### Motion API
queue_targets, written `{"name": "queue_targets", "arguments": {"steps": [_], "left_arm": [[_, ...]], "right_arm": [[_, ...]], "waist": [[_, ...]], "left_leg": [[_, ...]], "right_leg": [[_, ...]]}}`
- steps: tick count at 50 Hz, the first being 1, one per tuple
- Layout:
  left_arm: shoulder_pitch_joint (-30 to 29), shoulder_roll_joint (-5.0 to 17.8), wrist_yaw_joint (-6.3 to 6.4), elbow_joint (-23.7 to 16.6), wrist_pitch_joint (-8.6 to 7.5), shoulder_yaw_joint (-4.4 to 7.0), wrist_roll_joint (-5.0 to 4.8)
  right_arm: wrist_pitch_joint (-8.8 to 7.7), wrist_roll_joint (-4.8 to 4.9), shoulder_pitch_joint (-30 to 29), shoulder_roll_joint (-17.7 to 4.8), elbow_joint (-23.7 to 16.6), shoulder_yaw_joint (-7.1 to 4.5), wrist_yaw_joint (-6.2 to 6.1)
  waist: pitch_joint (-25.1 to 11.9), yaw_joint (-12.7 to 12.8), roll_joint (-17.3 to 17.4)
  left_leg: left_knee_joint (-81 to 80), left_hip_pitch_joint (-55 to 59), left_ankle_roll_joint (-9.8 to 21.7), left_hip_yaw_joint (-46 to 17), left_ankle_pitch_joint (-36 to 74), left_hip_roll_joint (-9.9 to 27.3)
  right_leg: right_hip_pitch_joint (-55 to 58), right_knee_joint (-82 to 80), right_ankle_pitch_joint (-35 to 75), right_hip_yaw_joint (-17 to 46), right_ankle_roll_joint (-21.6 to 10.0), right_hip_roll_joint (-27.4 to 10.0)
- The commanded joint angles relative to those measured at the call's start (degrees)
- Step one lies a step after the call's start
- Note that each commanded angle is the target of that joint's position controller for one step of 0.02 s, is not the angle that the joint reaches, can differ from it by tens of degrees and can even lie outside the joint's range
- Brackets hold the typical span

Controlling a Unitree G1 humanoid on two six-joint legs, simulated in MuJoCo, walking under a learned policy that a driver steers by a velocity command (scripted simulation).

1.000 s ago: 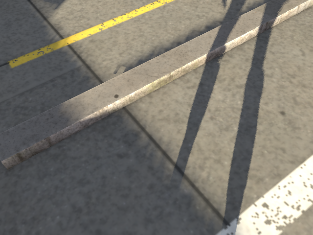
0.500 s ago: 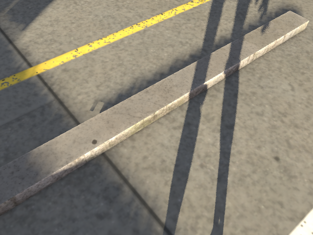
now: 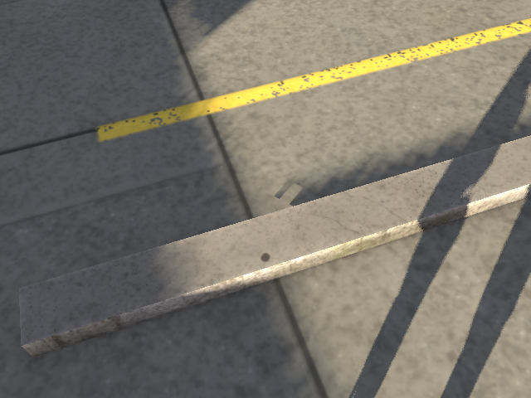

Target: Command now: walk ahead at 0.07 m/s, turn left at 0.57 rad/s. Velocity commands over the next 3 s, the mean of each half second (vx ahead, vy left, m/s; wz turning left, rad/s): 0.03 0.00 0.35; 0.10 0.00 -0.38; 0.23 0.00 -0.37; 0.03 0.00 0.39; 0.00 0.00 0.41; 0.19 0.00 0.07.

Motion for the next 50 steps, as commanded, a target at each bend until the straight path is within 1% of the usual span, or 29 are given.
{"name": "queue_targets", "arguments": {"steps": [1,5,7,8,9,10,11,12,14,17,20,23,26,27,28,29,30,33,36,38,39,41,42,43,44,45,46,48,50], "left_arm": [[-1.5,8.7,-0.17,-3.5,-0.10,2.39,0.20],[0.2,11.2,-0.65,-2.8,1.34,3.44,-0.02],[1.5,11.0,-0.71,-1.9,2.26,3.69,-0.26],[4.7,8.2,-1.11,-1.7,2.80,3.09,0.15],[2.6,4.1,-0.91,-6.0,3.34,1.65,-0.34],[-1.5,7.3,-0.33,-5.5,4.30,2.27,0.12],[-1.5,6.8,-0.57,-5.1,4.65,2.34,-0.79],[-0.3,6.5,-0.77,-3.9,4.47,2.37,-1.36],[2.6,7.9,-0.97,-1.6,4.37,2.94,-0.06],[2.7,6.2,-1.38,-0.9,4.87,2.56,-0.61],[0.5,4.8,-1.26,-0.9,5.31,1.88,-0.61],[1.2,3.7,-1.16,0.7,5.26,1.23,-1.01],[2.3,4.6,-0.99,1.3,4.11,1.25,-0.93],[1.9,6.1,-0.90,1.0,3.32,1.43,-0.44],[2.4,9.1,-0.73,0.4,2.51,1.77,0.25],[-0.5,12.6,-1.13,0.9,2.40,3.07,-1.34],[-0.6,11.1,-1.60,0.4,2.29,2.88,-1.23],[0.6,10.7,-1.19,0.9,2.65,3.32,-0.60],[0.1,10.9,-0.95,1.3,3.43,4.22,-0.97],[-0.9,10.9,-1.23,1.2,4.07,4.65,-1.05],[-1.2,11.0,-1.45,1.3,4.46,4.95,-1.17],[-5.5,10.3,-1.83,0.1,5.14,5.18,-1.57],[-6.3,7.2,-1.85,-1.5,4.89,4.56,-1.60],[-6.9,4.1,-1.72,-3.2,4.38,3.60,-1.34],[-8.5,8.6,-1.78,-3.0,3.93,4.33,0.49],[-6.7,9.3,-2.59,-2.0,3.56,4.85,0.11],[-4.4,9.3,-3.36,-0.6,3.36,4.92,0.20],[-2.9,8.5,-4.57,0.8,3.27,4.74,0.82],[-5.4,7.3,-5.40,0.0,3.26,4.26,0.59]], "right_arm": [[0.20,0.19,1.2,-1.6,-4.0,0.30,0.70],[-0.18,0.48,-1.4,-2.7,-6.2,0.28,0.62],[-1.37,0.06,1.4,-3.3,-5.4,0.08,0.11],[-2.28,-0.68,3.3,-7.1,-5.3,-0.69,-0.72],[-2.36,-0.21,3.5,-15.0,-6.9,-2.39,-1.18],[-2.14,0.35,8.4,-12.8,-5.3,-2.62,-1.74],[-2.02,0.38,6.0,-9.6,-4.8,-1.33,-2.15],[-1.82,0.41,1.3,-7.0,-5.1,-0.43,-2.37],[-2.07,0.84,-3.3,-4.4,-5.8,0.53,-2.79],[-2.73,0.78,-1.5,-4.0,-4.7,0.93,-2.66],[-2.89,0.33,-0.2,-4.2,-3.1,1.08,-2.69],[-3.12,-0.47,-0.4,-2.4,-1.4,2.11,-2.94],[-2.82,0.41,-1.6,-5.5,-0.1,1.30,-3.72],[-2.91,0.47,-0.9,-5.4,0.0,1.20,-4.02],[-2.92,0.42,-0.6,-4.1,-0.9,1.35,-4.10],[-2.47,0.72,-1.0,-2.0,-1.0,1.60,-4.07],[-2.19,0.12,-1.1,-2.7,-0.4,1.61,-4.32],[-2.04,0.75,-2.3,-2.9,-0.5,0.85,-3.86],[-2.57,1.01,-2.3,-1.3,-0.8,1.28,-4.02],[-2.90,1.30,-1.6,-1.0,-0.9,1.43,-4.26],[-3.12,1.20,0.0,-1.1,-0.8,1.49,-4.18],[-3.63,0.50,5.5,-1.3,0.6,1.35,-4.27],[-3.89,-0.14,9.5,-6.5,1.2,0.23,-4.85],[-3.97,-0.68,9.2,-14.3,0.5,-1.58,-4.70],[-4.16,-1.76,6.4,-11.9,0.3,-1.11,-4.64],[-4.62,-1.23,3.5,-8.5,-0.1,-0.13,-4.61],[-5.17,-0.51,1.3,-6.2,-0.5,0.44,-4.51],[-6.32,-0.06,2.1,-5.5,-0.4,0.67,-4.53],[-7.21,-0.16,6.2,-5.6,1.1,0.43,-3.97]], "waist": [[-6.6,-0.8,-10.7],[-6.3,0.5,-10.8],[-6.6,-1.0,-6.2],[-6.9,-0.9,6.1],[-5.0,-1.2,18.5],[-7.0,-5.5,9.4],[-5.7,-3.1,7.9],[-4.2,-0.6,6.4],[-5.7,1.2,6.9],[-7.2,0.7,3.9],[-5.6,-0.9,5.2],[-5.4,-1.4,5.5],[-4.6,1.0,2.7],[-4.8,0.7,0.5],[-5.6,-0.4,-5.0],[-1.8,-2.3,-13.9],[-1.3,-1.0,-13.7],[-1.9,0.5,-12.1],[-4.1,0.7,-9.6],[-5.3,0.9,-10.2],[-7.0,0.4,-10.1],[-6.2,-3.8,-8.2],[-5.1,-5.1,1.9],[-3.3,-5.2,14.6],[0.6,-3.6,6.3],[1.8,-0.8,4.2],[2.0,0.8,3.6],[0.6,0.2,4.8],[0.9,-1.5,3.7]], "left_leg": [[-7.2,7.4,0.6,1.6,0.7,1.1],[-16.9,11.7,2.3,4.0,-2.1,0.0],[-29.0,19.8,3.8,2.9,4.3,-1.3],[-38.5,24.8,5.6,-10.8,8.4,7.8],[-40.3,26.0,14.2,-30.8,27.4,22.7],[-38.2,25.2,18.7,-26.6,31.5,22.4],[-37.9,23.1,17.9,-21.4,31.6,18.9],[-38.6,20.8,15.3,-16.5,28.9,14.8],[-37.9,21.1,13.2,-11.5,33.2,10.6],[-37.9,22.5,13.4,-11.1,33.2,11.0],[-38.6,22.1,13.4,-12.5,24.8,11.1],[-38.8,19.1,12.8,-11.7,18.7,11.3],[-34.8,16.7,10.2,-11.0,16.5,10.5],[-32.9,15.5,8.1,-10.7,14.9,9.5],[-26.6,14.1,5.9,-7.3,11.9,5.8],[-24.5,13.0,3.4,-0.3,2.6,-2.2],[-21.1,12.9,2.8,0.1,-1.0,-2.9],[-11.2,7.9,2.8,-1.5,-8.4,-3.5],[-12.6,6.3,1.4,-2.0,-7.6,-3.1],[-17.2,9.1,0.9,-1.3,-5.9,-3.8],[-21.0,12.7,1.1,-0.8,-5.4,-4.3],[-35.6,26.8,2.5,-0.9,-0.7,-4.3],[-43.1,34.5,4.9,-13.2,-12.5,6.5],[-51.7,32.2,9.9,-33.7,-27.2,21.2],[-51.7,25.0,12.3,-33.4,-27.4,22.6],[-51.3,22.8,12.0,-29.4,-24.8,20.0],[-51.3,23.6,10.6,-23.7,-19.6,17.0],[-51.2,26.1,9.5,-15.2,-10.9,13.5],[-50.8,29.2,9.4,-11.3,-5.2,13.4]], "right_leg": [[1.1,-6.5,16.0,6.4,-8.6,-14.2],[2.6,-2.7,9.3,6.3,-7.1,-16.1],[-0.5,5.0,3.6,3.1,-2.6,-13.9],[-6.7,17.5,-6.2,-1.3,1.2,-9.1],[-20.6,27.3,-27.7,-1.4,4.8,1.5],[-19.9,35.6,-27.5,6.8,4.8,0.3],[-19.1,37.4,-23.2,8.9,4.4,0.0],[-17.2,35.8,-18.2,10.0,4.0,-0.7],[-13.9,35.9,-13.3,8.4,3.9,0.5],[-11.5,32.5,-12.8,8.8,4.0,1.1],[-8.6,23.6,-13.3,9.0,3.5,1.3],[-1.0,13.9,-13.2,8.6,2.5,2.1],[5.2,0.8,-3.8,8.0,1.0,3.4],[7.0,-1.9,-0.1,12.1,0.3,0.8],[7.1,-4.6,5.5,21.2,-1.2,-6.0],[0.7,-5.6,11.8,28.7,-5.8,-10.5],[0.2,-7.0,13.6,31.8,-8.4,-13.0],[3.6,-6.3,16.7,32.0,-10.7,-11.9],[7.7,-4.1,18.0,29.9,-9.8,-8.8],[7.3,-3.2,17.3,30.1,-8.9,-7.4],[5.8,-3.5,8.6,30.4,-8.4,-6.2],[-6.4,-2.1,-16.5,29.7,-4.9,-1.0],[-18.1,7.8,-26.3,24.5,-1.6,4.4],[-27.0,22.1,-23.7,14.9,0.1,12.2],[-26.3,28.9,-18.1,18.6,-0.5,6.1],[-24.6,31.5,-14.0,18.6,-0.6,4.9],[-24.1,33.6,-10.6,17.1,0.2,4.2],[-24.4,37.4,-6.8,14.3,1.6,3.4],[-27.3,37.7,-4.3,13.8,2.1,2.8]]}}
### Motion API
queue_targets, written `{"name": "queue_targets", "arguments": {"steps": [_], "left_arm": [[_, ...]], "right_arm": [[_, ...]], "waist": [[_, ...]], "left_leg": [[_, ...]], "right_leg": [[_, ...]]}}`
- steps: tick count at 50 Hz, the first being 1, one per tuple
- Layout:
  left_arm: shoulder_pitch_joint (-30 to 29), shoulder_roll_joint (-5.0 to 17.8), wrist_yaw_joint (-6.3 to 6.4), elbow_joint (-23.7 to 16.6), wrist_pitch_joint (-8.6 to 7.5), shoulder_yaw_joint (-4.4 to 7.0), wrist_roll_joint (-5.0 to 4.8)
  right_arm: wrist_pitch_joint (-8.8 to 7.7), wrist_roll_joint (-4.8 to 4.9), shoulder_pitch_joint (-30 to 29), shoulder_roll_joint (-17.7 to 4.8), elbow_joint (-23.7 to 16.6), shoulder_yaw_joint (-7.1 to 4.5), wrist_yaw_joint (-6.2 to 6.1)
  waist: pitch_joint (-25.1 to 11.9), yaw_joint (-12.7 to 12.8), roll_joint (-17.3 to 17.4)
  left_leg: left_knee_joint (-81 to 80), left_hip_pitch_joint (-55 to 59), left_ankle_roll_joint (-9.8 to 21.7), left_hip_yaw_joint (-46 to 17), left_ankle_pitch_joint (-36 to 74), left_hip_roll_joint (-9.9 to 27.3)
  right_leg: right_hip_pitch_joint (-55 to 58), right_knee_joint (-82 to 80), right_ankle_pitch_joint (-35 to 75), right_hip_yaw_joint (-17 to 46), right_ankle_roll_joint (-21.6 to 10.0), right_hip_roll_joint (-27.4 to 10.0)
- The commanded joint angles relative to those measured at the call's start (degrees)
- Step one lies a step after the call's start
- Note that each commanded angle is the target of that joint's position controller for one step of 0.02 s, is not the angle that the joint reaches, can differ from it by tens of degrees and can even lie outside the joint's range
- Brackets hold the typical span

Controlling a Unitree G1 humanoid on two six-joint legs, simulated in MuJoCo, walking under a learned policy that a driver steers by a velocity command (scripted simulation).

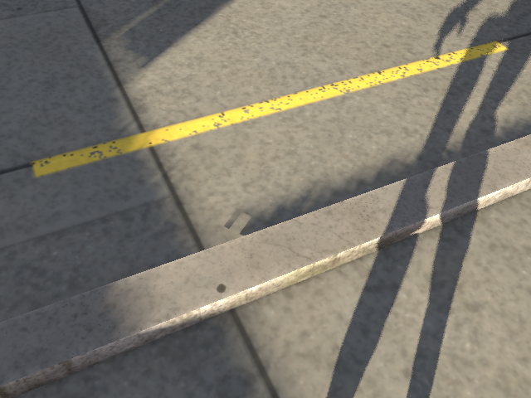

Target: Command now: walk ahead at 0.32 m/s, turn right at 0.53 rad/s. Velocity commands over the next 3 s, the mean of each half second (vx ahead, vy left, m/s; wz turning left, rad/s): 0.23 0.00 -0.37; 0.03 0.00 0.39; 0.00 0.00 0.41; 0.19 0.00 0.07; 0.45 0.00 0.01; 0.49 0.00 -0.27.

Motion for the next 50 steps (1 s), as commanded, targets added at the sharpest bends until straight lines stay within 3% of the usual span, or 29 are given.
{"name": "queue_targets", "arguments": {"steps": [1,6,9,12,14,15,16,17,18,19,20,21,22,23,26,31,33,39,42,43,44,45,46,47,49,50], "left_arm": [[-3.8,3.2,-1.40,-3.8,-0.73,0.44,0.09],[-9.5,2.4,-2.22,-5.8,-0.79,-0.07,0.29],[-12.5,0.2,-2.71,-7.5,-1.37,-1.14,0.39],[-13.4,-0.7,-2.62,-8.9,-1.71,-1.79,0.25],[-8.9,0.1,-1.64,-8.0,-2.11,-1.46,0.51],[-2.1,1.0,-0.94,-5.9,-2.84,-0.95,0.94],[5.3,2.8,-0.04,-3.4,-3.71,-0.27,1.72],[10.3,7.8,1.01,-2.7,-4.40,0.67,1.88],[10.4,13.3,1.58,-4.1,-3.99,1.74,-0.74],[9.9,8.4,2.20,-3.0,-3.38,0.83,-2.60],[4.8,4.1,2.78,-3.1,-3.41,-0.75,-2.23],[0.8,-0.1,3.10,-3.0,-3.56,-2.25,-1.77],[-1.2,-1.5,3.56,-2.6,-3.95,-2.98,-1.73],[-2.6,-1.6,3.78,-2.2,-4.22,-3.28,-1.29],[-2.3,0.8,3.89,-1.3,-5.17,-2.93,-0.85],[-0.8,1.0,4.80,-0.4,-3.80,-2.45,-0.87],[0.3,1.3,5.12,0.1,-3.36,-2.13,-0.77],[1.4,3.5,4.89,0.7,-2.41,-1.02,-0.35],[0.9,5.2,4.69,0.8,-1.84,-0.37,-0.53],[1.1,5.6,4.63,1.1,-1.56,-0.08,-0.57],[2.8,4.7,4.33,1.4,-1.30,-0.08,-0.35],[3.5,0.1,3.76,-1.1,-1.09,-1.13,-0.49],[-3.3,1.1,4.62,-3.2,-0.18,-1.16,-0.68],[-2.6,1.6,4.64,-2.9,0.45,-1.11,-0.75],[-0.7,2.2,4.38,-1.6,-0.07,-0.82,-1.20],[-0.1,3.3,4.17,-1.2,-0.24,-0.53,-0.34]], "right_arm": [[-2.34,0.03,0.4,-7.2,-2.6,-1.79,0.46],[-2.98,-0.09,5.2,-7.1,-0.1,-2.07,1.00],[-3.09,-0.07,4.4,-6.3,0.7,-1.77,0.97],[-2.52,0.35,5.1,-7.1,2.0,-1.88,0.84],[-2.06,0.93,5.3,-8.1,3.0,-2.02,0.67],[-1.88,1.30,4.4,-8.4,3.1,-1.98,0.63],[-1.88,1.64,4.2,-8.1,3.0,-1.73,0.66],[-1.82,0.96,6.5,-3.0,0.8,-0.32,0.93],[-0.94,2.24,10.8,-1.7,0.0,0.02,0.83],[0.03,1.35,8.2,-5.1,2.2,-0.93,0.74],[0.07,1.98,5.5,-2.7,2.0,-0.20,1.17],[0.07,1.56,4.0,-1.8,2.8,0.18,1.21],[0.66,0.76,3.8,-2.2,3.5,-0.10,1.33],[1.52,0.16,6.8,-1.8,5.3,-0.11,1.47],[2.66,0.38,7.9,-1.4,6.4,-0.70,1.71],[4.08,-0.23,0.0,-1.7,3.7,-1.49,2.11],[4.35,-0.29,-2.5,-1.2,2.5,-1.46,2.39],[4.46,0.21,-5.1,-0.6,-0.3,-1.38,3.01],[3.82,0.67,-4.2,-0.5,-1.5,-1.38,3.34],[3.25,0.69,-3.2,-0.7,-1.6,-1.37,3.31],[2.58,0.31,-2.2,-3.5,-1.5,-1.97,2.96],[2.12,-0.17,-1.9,-11.2,-2.7,-3.67,2.32],[2.27,0.21,1.8,-13.5,-1.4,-4.70,2.10],[2.41,0.74,2.2,-11.1,-0.9,-4.30,1.79],[2.95,1.14,-5.9,-7.9,-2.8,-3.37,1.38],[2.96,1.46,-7.6,-6.9,-3.6,-3.09,1.22]], "waist": [[4.7,-0.8,7.1],[6.5,-3.3,7.6],[8.1,-3.0,7.8],[5.9,-2.8,10.0],[2.8,-0.8,10.8],[-1.2,2.2,9.5],[-6.0,5.9,6.1],[-13.1,5.6,-4.0],[-23.0,4.6,-12.0],[-20.3,5.3,-1.4],[-12.5,3.7,-3.5],[-6.0,1.8,-0.8],[-3.4,0.4,-1.8],[-3.2,-1.2,-2.6],[-4.0,-2.3,-2.3],[-0.3,-0.1,-3.9],[0.4,0.7,-3.7],[-0.7,1.7,-3.6],[-2.1,0.6,-3.5],[-2.2,-0.5,-2.3],[-2.0,-0.6,3.0],[-2.5,0.8,18.3],[0.8,-3.1,16.5],[0.5,-1.6,9.7],[1.3,1.8,7.6],[0.2,1.9,8.5]], "left_leg": [[-12.2,6.2,5.4,-12.3,-10.0,14.8],[-12.1,9.5,6.1,-7.0,-4.8,16.8],[-7.9,6.8,5.7,0.4,14.8,15.9],[-0.8,4.1,4.0,5.3,31.9,15.0],[7.4,4.3,3.2,5.9,46.6,14.7],[16.0,3.1,2.3,6.8,47.5,13.8],[26.9,-2.5,0.4,8.4,38.2,11.8],[42.8,-16.2,-1.2,8.3,-2.6,8.7],[57.4,-23.8,-2.4,2.8,-24.1,0.2],[57.6,-22.3,-2.3,-4.5,-18.6,3.7],[56.2,-23.1,-2.3,-4.3,-16.4,4.2],[50.7,-21.7,-2.4,-5.0,-14.0,6.0],[46.5,-18.5,-2.5,-5.4,-11.9,6.3],[45.4,-14.2,-2.7,-4.6,-10.0,5.1],[42.9,-12.4,-2.9,-4.1,-8.4,2.8],[38.1,-20.0,-3.7,-3.2,-6.8,3.8],[35.1,-20.9,-3.8,-2.4,-7.5,4.1],[27.0,-17.1,-2.2,0.8,-12.1,3.2],[18.1,-11.9,-0.6,2.2,-9.5,1.9],[10.8,-7.9,0.1,1.7,-3.5,1.5],[2.5,-3.8,1.4,-4.3,0.8,4.0],[-2.3,2.5,6.6,-26.4,14.0,19.7],[-0.7,-1.0,14.8,-30.4,30.4,24.2],[0.8,0.0,15.5,-25.1,32.5,21.0],[0.7,-0.4,11.1,-18.3,26.2,13.7],[1.4,0.9,10.5,-17.1,29.4,12.3]], "right_leg": [[-14.0,3.1,3.9,0.6,1.0,-2.9],[-17.5,-3.0,6.7,-0.8,1.9,-4.5],[-12.4,-11.0,7.7,-5.2,1.5,-5.3],[-2.0,-19.2,5.2,-10.3,-0.8,-3.2],[5.7,-23.3,4.4,-11.2,-3.2,0.1],[13.5,-27.4,7.8,-10.6,-4.6,1.9],[24.9,-33.0,16.0,-8.2,-5.9,0.8],[40.1,-30.4,31.4,8.4,-8.7,-15.5],[45.6,-33.9,47.5,30.2,-19.0,-30.6],[40.1,-34.1,48.4,20.2,-18.0,-26.6],[32.6,-36.5,44.0,14.0,-17.4,-24.1],[25.3,-39.3,41.2,8.4,-14.1,-20.6],[20.9,-40.8,41.0,4.8,-11.7,-18.1],[17.3,-41.3,43.6,0.7,-10.6,-16.5],[16.2,-41.8,43.3,-2.9,-10.3,-16.4],[17.4,-45.6,16.3,-2.5,-11.7,-17.7],[18.3,-45.8,11.8,-2.4,-12.3,-18.5],[20.6,-41.2,16.0,-3.7,-13.2,-21.2],[21.1,-35.7,21.5,-6.0,-10.7,-21.4],[19.1,-32.5,19.0,-7.9,-8.0,-20.5],[15.4,-25.8,12.1,-11.0,-3.8,-17.7],[1.9,-11.7,-9.0,-16.3,1.5,-9.3],[-3.8,-2.4,-20.6,-9.3,2.5,-2.4],[-4.5,3.0,-17.7,-5.0,2.7,-3.8],[-5.1,2.5,-8.6,-2.8,2.5,-4.7],[-5.0,3.3,-6.4,-3.0,2.7,-4.4]]}}
Over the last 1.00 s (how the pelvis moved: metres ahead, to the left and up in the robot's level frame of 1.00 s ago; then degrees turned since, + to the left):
0.02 0.05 0.01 -6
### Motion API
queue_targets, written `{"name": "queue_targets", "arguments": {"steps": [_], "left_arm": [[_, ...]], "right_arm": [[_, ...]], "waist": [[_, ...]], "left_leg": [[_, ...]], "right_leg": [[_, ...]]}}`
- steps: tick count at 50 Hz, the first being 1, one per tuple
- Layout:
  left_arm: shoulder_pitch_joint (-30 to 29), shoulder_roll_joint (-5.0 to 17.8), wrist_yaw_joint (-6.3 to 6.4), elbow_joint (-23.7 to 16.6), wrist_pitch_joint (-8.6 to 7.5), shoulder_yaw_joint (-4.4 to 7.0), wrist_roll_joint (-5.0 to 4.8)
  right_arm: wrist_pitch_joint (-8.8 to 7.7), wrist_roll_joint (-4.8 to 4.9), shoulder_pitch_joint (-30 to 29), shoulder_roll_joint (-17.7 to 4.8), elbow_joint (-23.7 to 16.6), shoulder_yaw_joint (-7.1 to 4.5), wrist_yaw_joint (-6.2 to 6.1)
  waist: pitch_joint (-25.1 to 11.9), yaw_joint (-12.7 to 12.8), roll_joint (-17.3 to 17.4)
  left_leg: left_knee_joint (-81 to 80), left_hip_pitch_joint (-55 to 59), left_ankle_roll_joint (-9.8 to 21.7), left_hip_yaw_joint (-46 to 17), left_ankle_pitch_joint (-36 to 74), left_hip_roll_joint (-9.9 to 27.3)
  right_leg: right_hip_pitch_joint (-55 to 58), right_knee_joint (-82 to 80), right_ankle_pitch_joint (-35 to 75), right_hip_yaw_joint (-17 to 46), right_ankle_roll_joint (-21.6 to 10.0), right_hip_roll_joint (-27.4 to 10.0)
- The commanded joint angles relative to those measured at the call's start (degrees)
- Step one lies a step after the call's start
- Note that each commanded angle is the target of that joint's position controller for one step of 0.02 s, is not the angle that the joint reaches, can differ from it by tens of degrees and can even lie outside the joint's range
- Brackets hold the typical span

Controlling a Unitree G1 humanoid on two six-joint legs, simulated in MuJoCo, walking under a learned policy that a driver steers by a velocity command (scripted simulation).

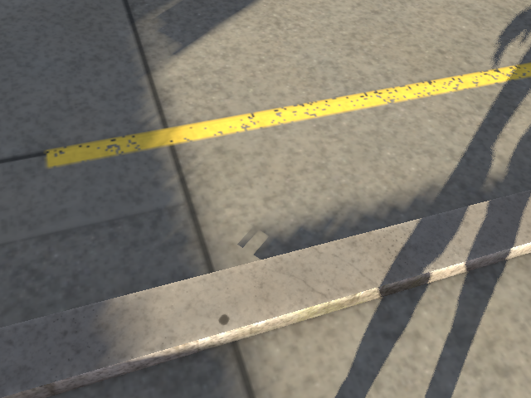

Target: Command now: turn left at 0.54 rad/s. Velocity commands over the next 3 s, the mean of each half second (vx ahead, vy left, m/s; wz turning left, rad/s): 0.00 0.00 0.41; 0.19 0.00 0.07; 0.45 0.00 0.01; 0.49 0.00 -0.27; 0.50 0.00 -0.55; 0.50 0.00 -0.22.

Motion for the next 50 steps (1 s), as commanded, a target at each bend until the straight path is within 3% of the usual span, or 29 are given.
{"name": "queue_targets", "arguments": {"steps": [1,3,10,15,18,19,20,21,22,23,24,26,27,31,33,35,36,37,38,39,40,41,43,46,48,50], "left_arm": [[1.1,5.3,-0.38,-3.0,-0.74,1.24,0.76],[1.0,4.7,-0.55,-3.4,-0.55,1.17,0.22],[-2.9,4.4,0.13,-6.0,-0.19,0.75,-0.32],[-1.3,4.1,0.42,-6.1,-0.76,0.32,-0.92],[2.7,3.2,0.66,-5.3,-1.42,-0.02,-1.07],[4.1,3.1,0.90,-4.9,-2.01,-0.14,-0.63],[3.6,6.4,1.29,-5.5,-2.71,0.14,0.58],[-0.8,11.5,0.95,-7.2,-2.78,0.70,0.21],[1.3,10.0,0.55,-6.0,-2.75,0.57,0.07],[-0.6,6.5,0.12,-5.9,-3.05,-0.46,-0.22],[-3.2,4.8,0.00,-5.9,-3.16,-0.96,-0.37],[-3.7,4.3,0.39,-5.4,-3.46,-1.33,-0.38],[-2.5,4.4,0.42,-4.7,-3.47,-1.36,-0.42],[1.1,5.4,0.17,-1.7,-3.14,-1.24,-0.17],[2.8,6.7,-0.22,-0.1,-2.56,-0.66,0.10],[3.5,7.8,-0.61,1.0,-1.57,0.20,-0.26],[2.5,6.8,-0.77,0.8,-1.49,0.15,-0.34],[-0.6,5.2,-1.08,-0.5,-1.81,-0.22,-0.66],[-5.9,3.6,-1.48,-2.8,-2.43,-0.72,-1.01],[-9.8,2.9,-1.85,-4.4,-3.19,-0.84,-0.45],[-11.0,4.5,-1.87,-4.9,-3.79,-0.32,0.17],[-8.4,5.0,-2.16,-4.0,-4.28,0.00,0.17],[-5.7,4.9,-3.20,-2.9,-5.10,0.27,0.52],[-8.1,2.9,-4.25,-3.6,-5.18,-0.15,0.51],[-10.0,2.3,-4.47,-4.7,-4.95,-0.37,0.30],[-8.1,2.7,-4.16,-4.5,-4.86,-0.15,0.02]], "right_arm": [[-0.28,0.58,-0.9,-8.0,-3.7,-1.87,-0.58],[-0.64,0.66,0.9,-8.9,-3.4,-2.16,-0.33],[-0.38,-0.31,3.7,-11.3,-3.1,-3.00,-0.43],[-0.16,-0.91,1.0,-10.6,-3.3,-2.56,-0.10],[0.28,-0.32,-1.7,-10.2,-3.0,-2.11,-0.27],[0.35,0.14,-2.2,-9.2,-2.9,-1.65,-0.52],[0.11,0.13,0.0,-5.6,-3.1,-0.58,-0.59],[0.01,0.43,3.0,-4.4,-3.0,-0.32,-0.93],[0.49,-0.54,2.2,-8.5,-1.9,-1.36,-1.21],[0.69,-0.22,1.8,-9.0,-1.1,-1.66,-0.99],[0.78,-0.17,1.8,-8.0,-0.2,-1.56,-0.66],[0.95,-0.52,2.6,-6.8,1.2,-1.21,0.02],[0.97,-0.50,2.5,-6.2,2.0,-0.89,0.09],[1.14,0.27,-0.4,-4.5,3.4,0.29,-0.73],[0.84,0.01,1.0,-4.4,5.1,0.63,-1.13],[-0.16,-0.94,2.4,-4.7,6.5,0.71,-1.25],[-0.78,-1.35,3.6,-5.1,7.1,0.76,-1.27],[-1.37,-1.69,6.6,-6.8,8.0,0.54,-1.34],[-1.77,-1.00,10.1,-8.9,9.5,-0.04,-1.35],[-2.44,-0.61,13.0,-10.7,10.8,-0.62,-1.24],[-3.04,-1.25,12.2,-10.0,11.0,-0.60,-1.23],[-3.51,-1.25,10.4,-9.6,10.7,-0.59,-1.24],[-4.53,-0.71,8.7,-8.4,10.6,-0.42,-1.15],[-5.56,-0.67,9.6,-7.2,11.8,-0.24,-0.75],[-5.82,-0.75,10.7,-7.9,12.6,-0.43,-0.65],[-5.82,-0.67,10.0,-9.1,12.7,-0.75,-0.45]], "waist": [[-5.2,0.2,8.3],[-6.6,-0.2,6.6],[-4.9,-2.6,9.0],[-6.1,-2.2,9.9],[-5.8,0.5,9.2],[-5.3,1.5,7.4],[-6.0,0.0,-2.1],[-4.6,-2.4,-9.7],[-5.6,-0.5,-8.2],[-3.3,-1.6,-4.7],[-1.5,-2.6,-3.9],[-2.3,-2.6,-6.7],[-2.8,-2.0,-6.1],[-4.2,0.4,-6.6],[-4.7,0.5,-7.0],[-1.6,-0.3,-5.7],[-0.3,-1.3,-4.1],[0.7,-3.2,0.6],[3.2,-5.4,8.9],[6.2,-7.1,14.3],[9.1,-6.9,12.7],[8.5,-4.7,10.7],[6.0,-2.7,9.6],[3.9,-3.2,10.3],[4.3,-3.4,10.8],[4.1,-2.1,10.6]], "left_leg": [[-9.2,10.4,9.5,-14.3,35.6,12.7],[-8.7,11.5,9.5,-14.8,35.9,12.5],[-8.7,9.8,10.5,-21.7,25.0,12.4],[-6.7,4.9,9.0,-22.7,27.9,11.7],[-4.1,1.5,5.8,-23.4,26.3,10.0],[-2.5,-1.7,3.0,-23.0,19.6,8.0],[4.4,-5.6,-0.3,-18.1,7.3,3.2],[9.0,-11.3,-2.3,-9.5,-12.5,-6.8],[18.2,-6.4,-2.7,-8.9,-18.3,-4.1],[21.5,-6.0,-2.9,-9.9,-15.4,-3.5],[22.7,-5.6,-3.5,-9.8,-12.1,-2.8],[21.3,-5.9,-4.8,-8.4,-9.3,-2.7],[19.3,-5.6,-5.5,-7.4,-9.5,-2.6],[6.0,-1.3,-6.1,-3.3,-9.9,-0.8],[-1.3,2.5,-4.9,-0.6,-7.3,-1.5],[-7.4,8.1,-2.4,1.1,-4.7,-1.9],[-7.7,12.0,-0.6,-1.5,-7.0,0.0],[-9.3,15.1,2.3,-8.0,-13.1,4.3],[-15.2,14.7,6.2,-19.1,-24.4,9.7],[-22.9,14.8,9.7,-29.9,-29.0,17.8],[-24.8,13.5,11.6,-32.8,-25.0,21.2],[-24.4,14.2,11.5,-30.6,-20.3,20.2],[-23.4,17.1,9.8,-23.8,-10.9,16.9],[-21.8,14.5,8.1,-15.9,-1.0,13.4],[-21.2,11.1,7.6,-14.3,1.5,13.7],[-19.4,6.6,6.5,-12.9,5.1,14.3]], "right_leg": [[-8.5,7.0,3.8,4.3,1.0,0.1],[-8.3,6.3,4.7,4.7,1.7,0.2],[-6.9,-4.5,3.2,6.0,1.9,1.0],[3.0,-12.2,2.2,4.9,0.0,2.2],[12.8,-26.6,8.2,3.8,-1.6,3.0],[18.3,-35.8,14.7,5.4,-2.2,1.4],[22.0,-42.5,13.7,17.0,-3.9,-9.2],[20.4,-43.7,25.6,29.3,-9.5,-19.6],[14.3,-42.0,26.5,29.7,-15.2,-21.5],[12.5,-42.2,25.4,25.7,-15.0,-17.9],[11.4,-41.9,24.2,20.6,-13.1,-14.0],[15.1,-40.5,29.6,15.3,-10.9,-10.0],[17.0,-39.5,32.7,14.0,-10.9,-9.2],[20.8,-36.7,34.5,14.2,-11.5,-9.3],[19.6,-38.8,16.6,16.2,-11.1,-8.7],[12.7,-40.6,-5.2,17.9,-9.9,-7.5],[7.0,-40.1,-11.4,18.2,-9.1,-6.8],[-0.2,-36.2,-12.5,15.7,-7.8,-4.6],[-7.1,-27.8,-8.4,8.6,-5.8,1.3],[-11.2,-17.4,-0.4,1.8,-4.7,4.2],[-14.3,-10.6,0.0,3.2,-4.8,1.8],[-14.9,-7.4,0.6,4.4,-4.8,0.6],[-14.4,-6.5,3.5,4.2,-4.2,-1.0],[-8.5,-11.1,7.4,1.3,-2.9,-0.6],[-4.0,-15.8,8.6,0.3,-3.0,-0.5],[3.7,-20.6,10.7,-1.0,-3.7,0.5]]}}
Over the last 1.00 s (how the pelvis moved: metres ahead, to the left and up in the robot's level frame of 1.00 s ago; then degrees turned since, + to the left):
0.18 -0.05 -0.01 6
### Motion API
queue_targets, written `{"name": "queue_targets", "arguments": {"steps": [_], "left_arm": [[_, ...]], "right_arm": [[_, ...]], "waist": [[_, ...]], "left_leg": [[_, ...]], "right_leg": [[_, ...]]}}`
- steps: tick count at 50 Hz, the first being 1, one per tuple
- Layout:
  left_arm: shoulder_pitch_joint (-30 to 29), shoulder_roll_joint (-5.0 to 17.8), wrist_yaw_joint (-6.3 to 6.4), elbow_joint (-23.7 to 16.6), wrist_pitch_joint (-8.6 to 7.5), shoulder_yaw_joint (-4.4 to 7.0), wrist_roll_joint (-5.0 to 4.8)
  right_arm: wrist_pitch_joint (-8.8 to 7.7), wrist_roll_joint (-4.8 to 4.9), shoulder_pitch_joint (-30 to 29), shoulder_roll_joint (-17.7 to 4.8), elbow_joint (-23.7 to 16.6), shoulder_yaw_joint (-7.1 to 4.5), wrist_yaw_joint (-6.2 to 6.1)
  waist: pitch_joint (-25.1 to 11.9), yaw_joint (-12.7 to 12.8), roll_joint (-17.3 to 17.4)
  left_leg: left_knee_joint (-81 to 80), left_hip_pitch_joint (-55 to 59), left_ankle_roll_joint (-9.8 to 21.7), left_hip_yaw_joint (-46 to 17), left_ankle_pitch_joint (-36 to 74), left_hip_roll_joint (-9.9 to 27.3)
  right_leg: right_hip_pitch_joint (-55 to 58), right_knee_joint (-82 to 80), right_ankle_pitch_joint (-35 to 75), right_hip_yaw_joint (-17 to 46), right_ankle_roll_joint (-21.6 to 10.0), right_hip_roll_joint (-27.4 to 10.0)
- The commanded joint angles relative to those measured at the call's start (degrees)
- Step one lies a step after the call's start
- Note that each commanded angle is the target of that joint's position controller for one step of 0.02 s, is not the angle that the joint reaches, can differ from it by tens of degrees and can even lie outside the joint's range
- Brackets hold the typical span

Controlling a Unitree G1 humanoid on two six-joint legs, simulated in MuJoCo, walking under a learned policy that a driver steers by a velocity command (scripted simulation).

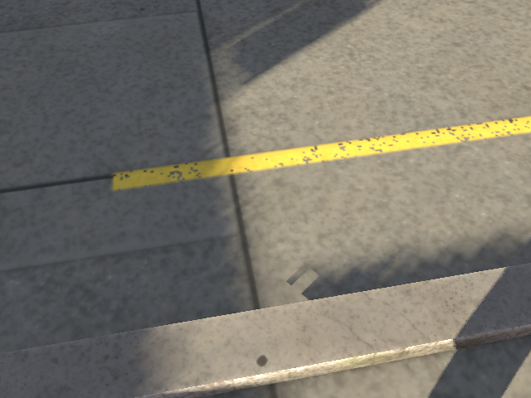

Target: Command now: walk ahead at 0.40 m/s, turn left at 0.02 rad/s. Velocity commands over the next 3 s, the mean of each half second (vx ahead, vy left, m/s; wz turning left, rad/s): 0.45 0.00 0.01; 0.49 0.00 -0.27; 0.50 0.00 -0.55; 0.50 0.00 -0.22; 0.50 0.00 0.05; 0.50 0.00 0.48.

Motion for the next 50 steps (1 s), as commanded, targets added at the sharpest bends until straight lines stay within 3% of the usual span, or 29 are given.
{"name": "queue_targets", "arguments": {"steps": [1,3,4,5,6,7,10,18,19,24,26,27,28,29,30,31,32,33,34,35,37,40,42,43,45,46,48,49,50], "left_arm": [[-1.3,2.8,0.31,-3.6,-0.91,0.73,-0.30],[12.0,6.0,1.67,1.1,-1.68,2.42,0.26],[21.9,12.5,2.49,2.5,-2.33,3.95,1.29],[24.5,15.5,2.21,4.0,-2.15,4.21,0.60],[17.6,11.8,2.08,3.0,-1.88,3.22,0.02],[11.2,7.7,1.77,1.1,-2.12,2.19,-0.29],[8.3,3.5,1.71,1.5,-3.62,0.69,-0.25],[17.7,2.4,2.14,6.8,-4.69,-0.16,-0.76],[18.8,2.2,2.28,7.3,-4.65,-0.22,-0.44],[22.4,2.5,3.40,9.3,-4.11,-0.39,0.02],[22.7,1.1,3.45,9.7,-3.58,-1.03,0.66],[23.5,2.9,3.42,10.4,-3.25,-0.75,1.01],[20.7,5.6,3.34,10.0,-3.05,-0.01,-0.30],[18.1,4.8,3.00,8.0,-3.65,-0.14,-1.45],[21.9,-4.4,2.74,5.7,-4.06,-1.83,-2.21],[19.8,0.4,3.91,6.3,-3.45,-0.37,-2.49],[16.2,0.2,4.07,4.9,-3.43,-0.17,-2.22],[14.0,0.2,3.75,4.4,-3.23,0.15,-1.74],[12.6,-0.3,3.28,4.1,-2.45,0.53,-1.15],[13.1,-1.4,2.50,3.7,-1.34,0.51,-0.46],[9.9,-4.6,1.76,1.0,0.37,-0.11,-0.53],[2.5,-7.2,2.98,-4.3,1.50,-1.29,-0.61],[-3.0,-6.3,3.17,-9.1,1.25,-2.06,-0.01],[-5.2,-4.3,2.51,-10.9,0.77,-2.00,0.17],[-6.3,-5.0,0.49,-11.5,0.90,-2.86,0.07],[-3.1,-4.4,0.36,-10.2,1.68,-2.23,0.98],[6.1,-1.5,0.92,-7.1,1.70,-0.99,0.51],[11.1,-0.3,1.08,-5.8,1.52,-0.51,0.11],[17.3,2.3,0.85,-4.0,0.90,0.45,-0.06]], "right_arm": [[-0.96,0.29,-3.5,-9.4,-2.5,-1.68,0.15],[-1.19,0.16,-3.7,-8.4,-2.5,-1.19,0.38],[-1.37,1.09,-4.4,-4.3,-5.1,0.07,0.74],[-1.36,0.36,-3.8,-4.1,-6.1,-0.15,0.66],[-1.02,-0.25,-5.0,-6.1,-6.0,-0.85,0.75],[-1.17,-0.30,-6.3,-6.0,-5.9,-0.79,1.44],[-0.46,-1.07,-6.3,-3.3,-5.2,-0.23,2.31],[0.53,-0.82,-23.2,-1.3,-11.5,0.69,3.28],[0.61,-0.66,-23.9,-0.2,-11.7,1.11,3.19],[0.41,-0.62,-29.0,-1.1,-14.6,1.13,2.51],[-0.14,-0.49,-25.5,-1.0,-13.8,0.79,1.95],[-0.61,-0.13,-18.7,-1.3,-11.8,0.25,1.43],[-1.24,-0.09,-9.3,-2.3,-8.9,-0.47,0.97],[-1.47,-1.57,-0.2,-7.3,-6.7,-2.03,0.21],[-1.52,-3.04,1.9,-13.6,-6.5,-3.17,0.16],[-0.92,-0.31,4.2,-12.7,-5.4,-3.80,0.53],[-1.01,-0.35,-0.7,-8.6,-5.5,-2.73,0.76],[-1.23,-0.55,-4.2,-3.7,-5.7,-1.45,1.06],[-1.52,-1.01,-5.6,-0.8,-5.5,-0.53,0.99],[-1.79,-0.61,-5.8,0.7,-5.1,0.05,0.58],[-2.81,-0.30,-3.4,-0.3,-3.4,0.14,0.53],[-3.84,-1.10,-1.8,0.7,-2.0,0.78,1.15],[-3.91,-1.11,-1.5,0.8,-1.4,1.31,0.85],[-4.02,-0.60,-3.8,0.2,-2.3,1.53,0.31],[-4.16,0.66,-4.9,-2.1,-3.9,1.24,-0.67],[-4.51,0.91,-3.1,-5.6,-4.0,0.78,-1.00],[-3.92,1.03,-3.4,-8.0,-5.8,-0.35,-1.70],[-2.96,0.59,-3.1,-8.9,-6.5,-0.87,-1.94],[-2.26,0.46,-3.5,-9.5,-7.8,-1.31,-1.77]], "waist": [[5.1,3.7,7.4],[-0.8,9.4,1.0],[-7.7,13.4,-11.4],[-8.6,11.6,-16.3],[-2.0,7.5,-8.8],[2.5,5.0,-3.9],[2.6,2.3,-4.0],[5.2,4.3,-2.8],[4.4,4.5,-4.1],[5.5,5.1,-3.0],[2.0,3.7,-0.8],[-2.3,1.3,-2.3],[-5.8,-3.6,-3.6],[-11.3,-6.8,-2.5],[-15.7,-1.7,10.7],[-16.4,-4.8,1.6],[-7.6,-2.1,2.2],[-2.3,-0.9,2.2],[0.7,0.7,2.3],[2.0,2.5,3.1],[4.1,3.9,4.8],[6.1,4.8,5.8],[6.9,6.3,4.6],[8.1,7.3,1.9],[5.1,6.5,1.7],[0.7,7.0,4.3],[-6.3,10.3,6.3],[-9.5,12.5,9.0],[-13.0,14.7,9.5]], "left_leg": [[-2.4,-13.6,9.2,-7.5,9.4,12.8],[14.7,-20.4,6.9,-2.1,20.6,8.0],[35.6,-31.1,3.4,4.1,10.9,1.5],[47.6,-39.1,3.4,1.9,-13.6,-4.2],[53.7,-41.1,5.2,-1.8,-9.9,0.4],[53.2,-40.5,5.8,-1.0,-3.6,3.3],[48.7,-35.3,4.3,1.8,3.4,6.3],[33.0,-42.5,0.4,7.0,13.2,5.9],[31.8,-40.6,0.4,8.1,13.5,5.1],[26.3,-42.7,3.6,8.8,12.2,4.0],[23.9,-34.1,5.7,12.4,4.8,-0.9],[19.9,-24.0,6.6,13.0,3.3,-3.7],[9.8,-10.6,7.5,12.0,11.9,-3.1],[8.6,7.1,9.8,2.0,11.0,6.3],[11.8,23.2,15.6,-23.0,33.6,27.1],[8.3,18.6,19.1,-25.1,32.4,27.1],[5.3,11.0,17.3,-17.6,24.9,24.5],[2.6,3.6,14.5,-12.9,20.7,21.5],[1.0,-1.6,12.0,-8.7,17.7,19.2],[-1.0,-6.7,10.2,-5.1,15.4,17.4],[-3.1,-10.7,8.5,-1.0,16.0,16.7],[-4.9,-14.8,7.7,4.7,17.4,15.7],[-7.3,-16.9,6.0,9.0,18.2,13.4],[-9.4,-19.5,5.2,12.0,20.0,11.3],[-13.9,-23.7,6.8,15.1,27.9,10.0],[-11.7,-17.3,7.7,15.0,48.7,14.7],[4.0,-3.6,6.2,19.0,80.6,15.1],[15.1,0.1,6.1,19.1,86.6,16.1],[27.7,-1.1,6.0,18.1,81.3,16.3]], "right_leg": [[10.0,-7.3,4.8,-3.0,-0.7,2.0],[28.4,-11.1,2.8,-1.5,-2.2,3.0],[39.3,-20.1,-13.9,20.0,-6.6,-12.4],[37.5,-30.5,-23.0,41.9,-10.2,-21.1],[30.1,-30.5,-26.9,39.2,-10.5,-20.4],[23.7,-30.4,-21.0,32.2,-9.7,-18.1],[18.4,-31.7,1.4,17.3,-7.7,-11.3],[21.8,-32.7,23.1,6.8,-9.2,-8.7],[21.8,-31.9,25.0,5.8,-9.3,-8.5],[31.0,-28.7,36.9,6.4,-9.8,-12.2],[33.5,-18.5,60.0,3.3,-8.2,-9.4],[32.5,-8.1,69.1,3.3,-7.5,-8.7],[26.9,2.9,64.6,2.7,-6.3,-7.9],[12.1,16.9,43.3,2.5,-4.8,-5.6],[-10.2,37.9,-14.8,0.6,-2.3,3.2],[-14.4,44.5,-10.4,7.4,-2.9,3.4],[-17.9,45.6,-6.7,6.4,-3.1,0.6],[-18.3,46.1,-5.2,4.6,-3.2,-0.5],[-18.5,47.7,-4.0,4.3,-3.2,-1.1],[-17.4,48.2,-2.6,4.4,-3.0,-1.6],[-22.1,52.9,-2.7,3.4,-3.0,-1.2],[-32.4,61.5,-4.3,2.0,-4.3,0.4],[-33.4,52.3,-1.9,1.9,-5.0,-0.9],[-29.4,38.9,2.8,1.6,-4.5,-1.4],[-11.1,17.2,10.4,-5.6,-2.8,-0.2],[-6.7,23.3,8.4,-8.6,-4.5,1.9],[-4.1,21.9,2.3,-10.5,-7.7,5.2],[-0.5,19.9,-3.2,-9.8,-9.8,6.8],[7.6,13.2,-5.2,-6.3,-11.8,7.9]]}}
Over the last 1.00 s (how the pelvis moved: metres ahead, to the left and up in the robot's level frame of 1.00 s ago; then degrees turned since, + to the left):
0.08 -0.05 0.00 12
